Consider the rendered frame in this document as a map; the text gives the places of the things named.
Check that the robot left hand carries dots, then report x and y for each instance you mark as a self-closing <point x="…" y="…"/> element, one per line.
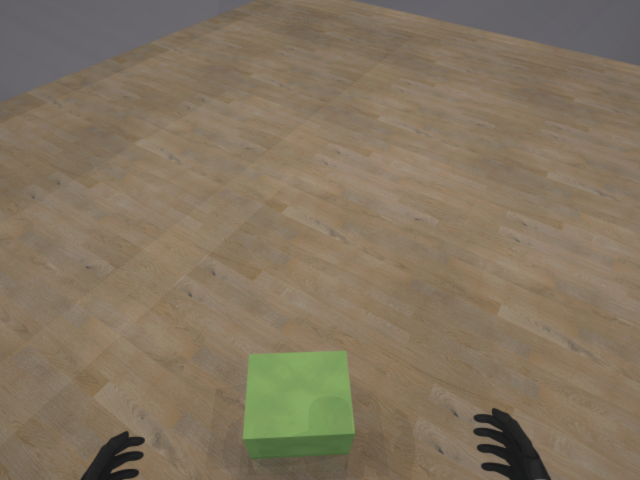
<point x="106" y="461"/>

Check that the robot right hand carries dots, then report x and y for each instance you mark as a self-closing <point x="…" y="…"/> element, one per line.
<point x="524" y="461"/>

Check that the carton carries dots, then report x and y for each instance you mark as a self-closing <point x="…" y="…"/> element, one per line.
<point x="298" y="404"/>

